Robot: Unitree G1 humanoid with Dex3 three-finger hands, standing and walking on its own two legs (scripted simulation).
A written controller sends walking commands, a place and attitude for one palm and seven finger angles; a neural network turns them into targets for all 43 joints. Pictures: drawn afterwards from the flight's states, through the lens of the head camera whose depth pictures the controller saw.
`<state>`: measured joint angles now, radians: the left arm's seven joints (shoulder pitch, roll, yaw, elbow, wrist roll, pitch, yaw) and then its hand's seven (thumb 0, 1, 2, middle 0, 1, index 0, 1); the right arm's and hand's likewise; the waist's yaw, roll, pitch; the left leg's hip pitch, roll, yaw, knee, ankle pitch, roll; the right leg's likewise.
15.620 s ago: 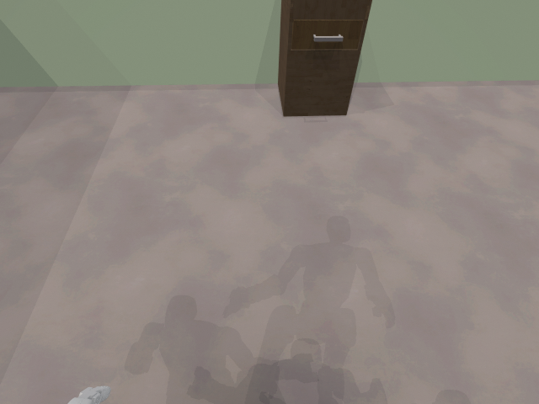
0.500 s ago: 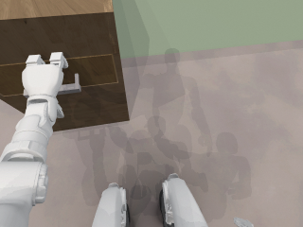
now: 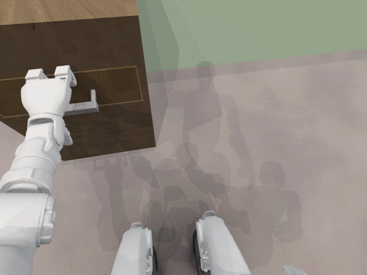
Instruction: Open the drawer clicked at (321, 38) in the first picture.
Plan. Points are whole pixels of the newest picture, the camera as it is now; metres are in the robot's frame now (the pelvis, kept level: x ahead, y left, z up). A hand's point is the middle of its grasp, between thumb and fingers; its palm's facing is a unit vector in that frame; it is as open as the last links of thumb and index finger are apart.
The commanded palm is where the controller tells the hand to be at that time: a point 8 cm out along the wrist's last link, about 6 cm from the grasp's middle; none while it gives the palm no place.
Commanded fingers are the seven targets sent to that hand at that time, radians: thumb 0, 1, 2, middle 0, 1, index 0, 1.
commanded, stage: move the hooked fingers above the handle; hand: left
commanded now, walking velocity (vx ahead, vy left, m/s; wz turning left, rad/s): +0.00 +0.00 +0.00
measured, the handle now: (65, 103) +0.54 +0.27 -0.10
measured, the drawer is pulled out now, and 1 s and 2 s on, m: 0.00 0.00 0.00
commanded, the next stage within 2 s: lift the fingers back up to retry in 1.34 s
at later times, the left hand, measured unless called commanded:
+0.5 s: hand (56, 110) +0.49 +0.26 -0.04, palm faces -0.06 +0.00 -1.00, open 13.7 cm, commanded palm +0.47 +0.24 +0.00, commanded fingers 0.00 -0.50 0.30 -0.30 -1.20 -0.30 -1.20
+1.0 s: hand (57, 120) +0.47 +0.26 -0.05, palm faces -0.10 -0.05 -0.99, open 13.8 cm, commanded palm +0.47 +0.24 +0.01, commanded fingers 0.00 -0.50 0.30 -0.30 -1.20 -0.30 -1.20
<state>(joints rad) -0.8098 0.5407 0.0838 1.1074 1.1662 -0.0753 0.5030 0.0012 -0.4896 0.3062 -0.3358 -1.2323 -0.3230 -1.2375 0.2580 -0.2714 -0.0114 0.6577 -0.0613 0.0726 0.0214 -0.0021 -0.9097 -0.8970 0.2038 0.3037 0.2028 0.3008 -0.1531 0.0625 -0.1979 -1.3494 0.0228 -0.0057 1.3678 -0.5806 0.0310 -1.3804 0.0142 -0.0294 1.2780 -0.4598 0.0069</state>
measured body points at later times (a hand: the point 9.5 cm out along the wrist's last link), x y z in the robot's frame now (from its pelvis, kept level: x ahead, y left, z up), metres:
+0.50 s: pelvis +0.00 +0.01 +0.00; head +0.17 +0.02 +0.42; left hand +0.49 +0.26 +0.01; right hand +0.05 -0.26 -0.13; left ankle +0.02 +0.10 -0.60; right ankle +0.06 -0.13 -0.60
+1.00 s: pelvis +0.01 +0.00 +0.01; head +0.18 +0.01 +0.42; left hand +0.47 +0.26 +0.00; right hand +0.06 -0.27 -0.13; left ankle +0.02 +0.10 -0.60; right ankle +0.06 -0.13 -0.60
